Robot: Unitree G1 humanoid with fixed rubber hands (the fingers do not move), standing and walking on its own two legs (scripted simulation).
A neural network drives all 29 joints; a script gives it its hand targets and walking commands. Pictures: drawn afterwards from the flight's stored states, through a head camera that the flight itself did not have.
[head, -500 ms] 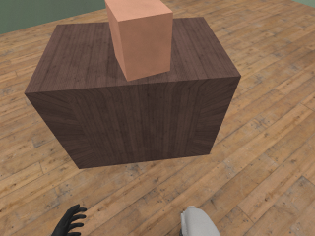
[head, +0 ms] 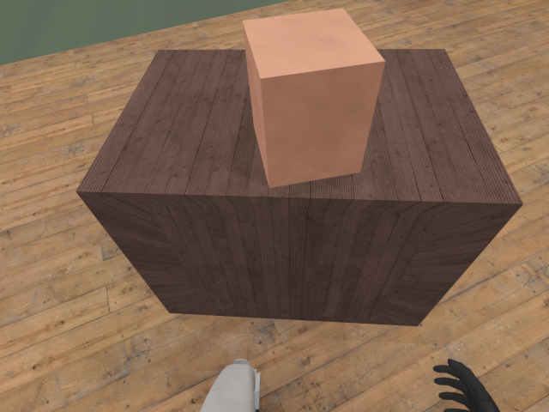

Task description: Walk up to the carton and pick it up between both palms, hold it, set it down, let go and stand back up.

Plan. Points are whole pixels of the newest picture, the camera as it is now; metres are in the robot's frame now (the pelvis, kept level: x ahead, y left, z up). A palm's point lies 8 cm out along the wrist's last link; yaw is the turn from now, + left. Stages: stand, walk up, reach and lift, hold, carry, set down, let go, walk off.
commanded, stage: walk up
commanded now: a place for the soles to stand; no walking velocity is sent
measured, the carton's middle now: (304, 101) +0.65 +0.01 +0.07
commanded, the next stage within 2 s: stand in 1.42 s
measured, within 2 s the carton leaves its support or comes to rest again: neither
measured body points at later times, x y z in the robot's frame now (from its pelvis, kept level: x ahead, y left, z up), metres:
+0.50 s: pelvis +0.15 +0.02 -0.01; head +0.18 +0.01 +0.43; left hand +0.30 +0.27 -0.11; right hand +0.18 -0.27 -0.13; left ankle +0.15 +0.16 -0.72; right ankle +0.26 -0.11 -0.72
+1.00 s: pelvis +0.16 +0.00 +0.00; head +0.16 +0.01 +0.45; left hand +0.29 +0.27 -0.10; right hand +0.30 -0.26 -0.09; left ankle +0.13 +0.14 -0.72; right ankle +0.26 -0.11 -0.72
